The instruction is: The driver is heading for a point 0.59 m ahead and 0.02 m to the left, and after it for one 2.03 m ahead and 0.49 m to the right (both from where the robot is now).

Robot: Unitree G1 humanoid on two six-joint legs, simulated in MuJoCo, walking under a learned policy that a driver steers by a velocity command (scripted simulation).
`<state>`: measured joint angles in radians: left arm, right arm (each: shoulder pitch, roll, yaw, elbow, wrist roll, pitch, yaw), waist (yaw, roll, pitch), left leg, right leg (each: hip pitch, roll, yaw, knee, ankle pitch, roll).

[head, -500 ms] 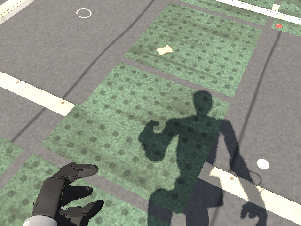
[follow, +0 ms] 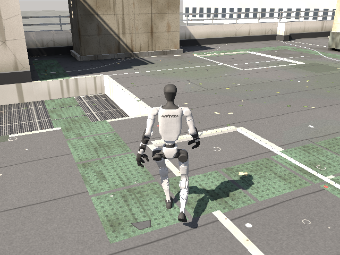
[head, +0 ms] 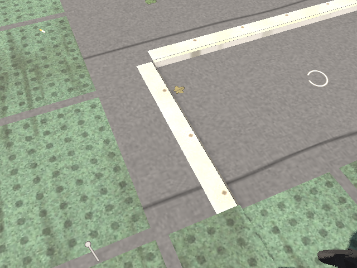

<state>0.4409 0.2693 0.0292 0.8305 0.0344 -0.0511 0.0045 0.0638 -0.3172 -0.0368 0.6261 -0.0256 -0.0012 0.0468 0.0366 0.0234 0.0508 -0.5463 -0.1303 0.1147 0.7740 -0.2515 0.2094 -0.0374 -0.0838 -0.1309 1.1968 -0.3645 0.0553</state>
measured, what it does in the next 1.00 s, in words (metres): walks ahead: right foot, then left foot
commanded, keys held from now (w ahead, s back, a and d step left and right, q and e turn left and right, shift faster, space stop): w+q+shift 0.18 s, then w+shift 0.20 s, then w+e+shift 0.62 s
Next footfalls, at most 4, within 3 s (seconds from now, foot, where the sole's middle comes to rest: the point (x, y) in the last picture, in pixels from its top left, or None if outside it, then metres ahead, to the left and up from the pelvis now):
0.36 right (230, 240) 0.56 -0.12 -0.73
0.76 left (148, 172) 0.84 0.20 -0.73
1.20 right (199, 108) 1.26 -0.01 -0.78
1.56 left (197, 43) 1.73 0.00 -0.73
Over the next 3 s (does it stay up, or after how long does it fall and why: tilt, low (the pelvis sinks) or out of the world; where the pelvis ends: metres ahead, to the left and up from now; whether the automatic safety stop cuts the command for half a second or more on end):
stays up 2.32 -0.93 0.04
